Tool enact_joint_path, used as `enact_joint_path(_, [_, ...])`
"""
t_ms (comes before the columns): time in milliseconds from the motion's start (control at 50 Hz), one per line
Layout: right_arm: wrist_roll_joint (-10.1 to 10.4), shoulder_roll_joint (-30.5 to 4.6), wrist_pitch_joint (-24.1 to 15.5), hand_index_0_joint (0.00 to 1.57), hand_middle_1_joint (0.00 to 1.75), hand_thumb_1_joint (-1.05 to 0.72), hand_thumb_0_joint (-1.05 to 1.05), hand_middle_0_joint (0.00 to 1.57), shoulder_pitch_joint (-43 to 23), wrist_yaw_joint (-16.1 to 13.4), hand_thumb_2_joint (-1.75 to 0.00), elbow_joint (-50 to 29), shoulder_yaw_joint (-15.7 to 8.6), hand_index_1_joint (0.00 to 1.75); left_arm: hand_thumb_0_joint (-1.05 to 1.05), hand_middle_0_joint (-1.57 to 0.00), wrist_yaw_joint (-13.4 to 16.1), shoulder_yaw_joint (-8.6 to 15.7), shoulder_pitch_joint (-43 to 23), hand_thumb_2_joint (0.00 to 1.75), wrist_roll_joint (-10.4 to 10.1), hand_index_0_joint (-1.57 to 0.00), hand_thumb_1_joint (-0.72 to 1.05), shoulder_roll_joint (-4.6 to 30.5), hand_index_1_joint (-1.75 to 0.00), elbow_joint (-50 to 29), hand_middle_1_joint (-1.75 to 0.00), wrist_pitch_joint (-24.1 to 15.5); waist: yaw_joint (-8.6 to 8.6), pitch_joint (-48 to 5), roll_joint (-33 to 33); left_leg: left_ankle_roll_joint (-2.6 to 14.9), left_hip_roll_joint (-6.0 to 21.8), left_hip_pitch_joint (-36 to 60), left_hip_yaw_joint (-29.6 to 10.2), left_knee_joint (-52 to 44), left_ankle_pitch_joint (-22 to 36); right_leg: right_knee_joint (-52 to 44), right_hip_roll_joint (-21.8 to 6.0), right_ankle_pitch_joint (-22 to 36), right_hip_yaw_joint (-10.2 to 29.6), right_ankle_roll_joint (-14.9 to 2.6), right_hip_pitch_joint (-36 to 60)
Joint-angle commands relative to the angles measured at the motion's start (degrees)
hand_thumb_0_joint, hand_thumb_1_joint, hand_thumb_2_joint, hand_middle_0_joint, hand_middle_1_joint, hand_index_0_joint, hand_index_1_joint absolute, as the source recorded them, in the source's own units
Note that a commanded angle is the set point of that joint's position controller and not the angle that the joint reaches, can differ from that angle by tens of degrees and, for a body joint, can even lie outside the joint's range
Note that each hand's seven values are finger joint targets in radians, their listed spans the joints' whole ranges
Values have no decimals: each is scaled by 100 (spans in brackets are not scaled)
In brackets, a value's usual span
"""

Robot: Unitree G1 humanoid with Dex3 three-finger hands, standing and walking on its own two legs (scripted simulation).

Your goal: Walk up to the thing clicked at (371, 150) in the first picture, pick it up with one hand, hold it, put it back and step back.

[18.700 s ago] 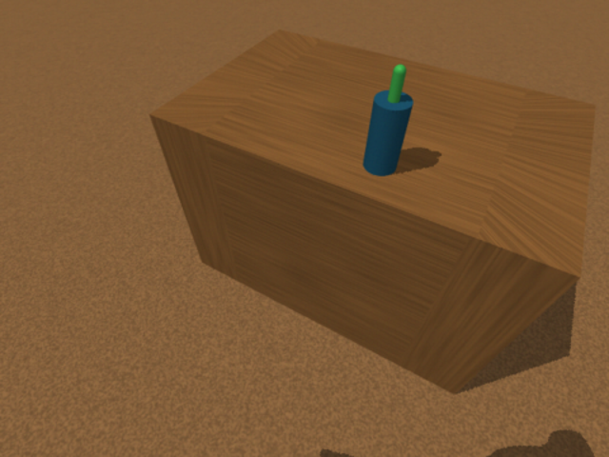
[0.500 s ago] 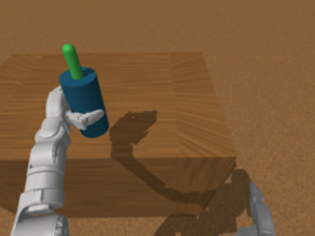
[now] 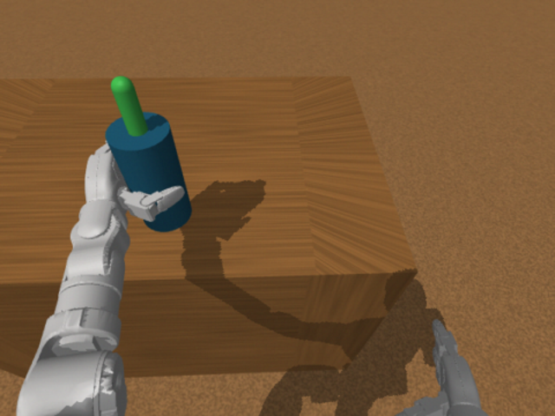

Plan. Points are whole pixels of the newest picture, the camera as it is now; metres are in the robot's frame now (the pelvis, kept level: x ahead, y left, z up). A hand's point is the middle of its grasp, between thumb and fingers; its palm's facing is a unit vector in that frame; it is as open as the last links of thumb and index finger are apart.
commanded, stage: crouch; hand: left
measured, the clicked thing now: (148, 159) +0.43 +0.16 +0.16
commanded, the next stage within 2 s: lower in 0.10 s
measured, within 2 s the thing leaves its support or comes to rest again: rests again in 1.00 s
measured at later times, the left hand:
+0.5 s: hand (162, 191) +0.44 +0.16 +0.07, palm faces +0.08 -1.00 +0.01, open 10.9 cm
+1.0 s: hand (168, 204) +0.45 +0.16 +0.03, palm faces +0.08 -1.00 +0.00, open 10.9 cm
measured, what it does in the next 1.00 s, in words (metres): stands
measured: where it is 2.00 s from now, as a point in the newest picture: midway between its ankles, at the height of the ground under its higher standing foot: outside the picture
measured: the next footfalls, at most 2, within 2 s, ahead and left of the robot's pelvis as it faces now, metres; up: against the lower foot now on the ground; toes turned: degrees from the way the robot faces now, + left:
none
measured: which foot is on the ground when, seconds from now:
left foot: down 0.00-1.00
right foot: down 0.00-1.00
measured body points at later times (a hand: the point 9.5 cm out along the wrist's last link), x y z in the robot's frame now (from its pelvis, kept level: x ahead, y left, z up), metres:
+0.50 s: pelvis -0.01 +0.00 -0.02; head +0.04 +0.01 +0.43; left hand +0.43 +0.22 +0.08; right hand +0.14 -0.26 -0.08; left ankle +0.00 +0.12 -0.73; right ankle +0.03 -0.14 -0.73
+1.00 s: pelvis -0.01 +0.00 -0.04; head +0.07 +0.02 +0.40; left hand +0.44 +0.22 +0.03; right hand +0.14 -0.26 -0.07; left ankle +0.00 +0.12 -0.73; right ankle +0.03 -0.14 -0.73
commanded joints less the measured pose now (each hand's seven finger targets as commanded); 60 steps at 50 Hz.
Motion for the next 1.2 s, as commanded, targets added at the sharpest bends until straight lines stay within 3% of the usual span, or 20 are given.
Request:
enact_joint_path(0, [46, -531, -128, 5, 5, 54, 0, 5, -419, -27, -5, -782, -132, 5, 0, -128, -30, 353, -3377, 126, -129, -129, 2, 1359, -142, -1564, -142, -769, 63, -2366, 485, 80, -121, 1033, 5, -220, 1997, -185, 112, 1726, -187, -179, 589])
enact_joint_path(20, [36, -889, -122, 5, 5, 54, 0, 5, -391, -54, -5, -961, -410, 5, 0, -130, -30, 411, -3376, 127, -121, -131, 2, 1470, -144, -1488, -143, -778, -79, -2388, 308, 85, -102, 1065, 13, -239, 1882, -198, 126, 1683, -193, -170, 566])
enact_joint_path(40, [39, -673, -89, 5, 5, 54, 0, 5, -377, -37, -5, -926, -229, 5, 0, -129, -42, 357, -3425, 127, -100, -130, 1, 1404, -143, -1363, -142, -802, -67, -2337, 302, 90, -109, 928, 8, -258, 1681, -210, 122, 1539, -192, -169, 584])
enact_joint_path(100, [35, -894, -55, 5, 5, 54, 0, 5, -541, -67, -5, -1092, -427, 5, 0, -130, -41, 423, -3579, 125, -105, -132, 0, 1530, -143, -1244, -143, -904, -107, -2435, 248, 127, -136, 777, 38, -236, 1249, -186, 101, 1244, -149, -152, 518])
enact_joint_path(220, [39, -705, 29, 5, 5, 52, 0, 5, -416, -63, -6, -1429, -248, 5, 0, -126, -56, 373, -3786, 121, -110, -127, 1, 1457, -140, -1089, -139, -1087, -92, -2619, 115, 134, -135, 580, 16, -55, 1346, 4, 106, 1345, -156, -146, 522])
enact_joint_path(260, [49, -559, 83, 5, 5, 52, 0, 5, -232, -39, -6, -1157, -181, 5, 0, -126, -85, 332, -3495, 121, -74, -127, -1, 1336, -139, -578, -139, -1112, -136, -2240, 126, 152, -148, 373, 39, -22, 1118, 26, 100, 1147, -138, -144, 219])
enact_joint_path(360, [-1, -869, 120, 5, 5, 52, 0, 5, -297, -23, -6, -1380, -410, 5, 0, -126, -89, 520, -3803, 124, -51, -127, 6, 1666, -140, -625, -139, -1375, -171, -2594, 287, 134, -126, 271, 25, 205, 1143, 247, 115, 1159, -130, -163, -23])
enact_joint_path(420, [-19, -778, 131, 5, 5, 52, 0, 5, -212, 31, -6, -1654, -289, 5, 0, -126, -92, 398, -3802, 121, -18, -127, 7, 1494, -139, -662, -138, -1536, -184, -2663, 348, 79, -65, 292, -54, 251, 1021, 349, 161, 915, -182, -203, -234])
enact_joint_path(480, [-29, -665, 126, 5, 5, 51, 0, 5, -259, 63, -6, -1942, -160, 5, 0, -127, -106, 400, -4056, 122, -56, -128, 7, 1571, -140, -915, -139, -1729, -181, -3105, 617, 40, -47, 425, -75, 461, 1348, 519, 162, 1074, -184, -224, -288])
enact_joint_path(540, [-43, -787, 194, 5, 5, 51, 0, 5, -23, 70, -6, -2097, -298, 5, 0, -123, -90, 557, -3940, 121, -25, -124, 5, 1762, -137, -745, -136, -1799, -227, -3262, 402, 91, -79, 107, -35, 602, 1408, 651, 135, 1295, -130, -196, -35])
enact_joint_path(580, [-61, -955, 234, 5, 5, 50, 0, 5, 102, 76, -6, -2053, -431, 5, 0, -124, -90, 567, -3727, 122, -25, -124, 4, 1723, -138, -458, -137, -1825, -247, -3064, 546, 44, -44, 173, -79, 678, 1660, 737, 154, 1329, -154, -230, -402])
enact_joint_path(620, [-79, -743, 231, 5, 5, 51, 0, 5, 38, 137, -6, -2247, -262, 5, 0, -126, -106, 391, -4001, 125, 17, -126, 8, 1473, -140, -663, -138, -1894, -263, -3141, 799, 5, -8, 261, -125, 755, 1776, 806, 166, 1248, -181, -262, -708])
enact_joint_path(800, [-108, -857, 345, 5, 5, 51, 0, 5, 372, 165, -6, -2548, -426, 5, 0, -127, -111, 580, -3761, 124, 107, -128, 6, 1642, -141, -3, -139, -1979, -375, -2932, 475, 85, -66, -371, -66, 907, 987, 930, 171, 878, -149, -232, -842])
enact_joint_path(980, [-133, -747, 431, 5, 5, 51, 0, 5, 510, 240, -6, -3068, -332, 5, 0, -127, -134, 506, -4063, 124, 150, -128, 9, 1622, -140, -379, -139, -2182, -356, -3317, 704, 67, -70, -476, -83, 1142, 1180, 1192, 165, 983, -142, -252, -897])
enact_joint_path(1040, [-145, -897, 457, 5, 5, 50, 0, 5, 536, 244, -6, -3211, -416, 5, 0, -127, -133, 544, -3657, 124, 186, -128, 7, 1593, -140, 117, -139, -2139, -419, -3149, 561, 69, -49, -560, -110, 1177, 1100, 1218, 180, 894, -153, -256, -1012])
enact_joint_path(1080, [-155, -750, 467, 5, 5, 50, 0, 5, 549, 260, -6, -3232, -306, 5, 0, -126, -109, 578, -3990, 124, 198, -127, 7, 1698, -139, -373, -138, -2241, -347, -3372, 712, 49, -45, -469, -125, 1202, 1229, 1289, 179, 954, -173, -265, -1013])
enact_joint_path(1100, [-157, -907, 500, 5, 5, 51, 0, 5, 575, 236, -6, -3246, -504, 5, 0, -126, -109, 554, -3770, 123, 243, -127, 7, 1610, -139, 94, -138, -2182, -473, -3215, 639, 68, -58, -559, -98, 1231, 1075, 1256, 176, 882, -148, -252, -1105])
enact_joint_path(1120, [-160, -861, 500, 5, 5, 51, 0, 5, 672, 251, -6, -3314, -424, 5, 0, -126, -125, 423, -3616, 123, 241, -127, 9, 1334, -138, 175, -137, -2140, -477, -3029, 531, 59, -45, -623, -114, 1176, 948, 1250, 191, 765, -168, -266, -1190])
enact_joint_path(1140, [-158, -971, 508, 5, 5, 51, 0, 5, 681, 252, -6, -3270, -494, 5, 0, -126, -131, 470, -3516, 124, 233, -127, 8, 1396, -139, 297, -138, -2133, -467, -2933, 521, 48, -26, -644, -136, 1171, 892, 1262, 204, 675, -189, -276, -1317])
enact_joint_path(1180, [-176, -680, 523, 5, 5, 51, 0, 5, 663, 289, -6, -3268, -232, 5, 0, -127, -129, 426, -3793, 123, 264, -127, 8, 1386, -139, -17, -137, -2213, -398, -2995, 600, 58, -58, -735, -109, 1194, 728, 1256, 192, 561, -174, -269, -1293])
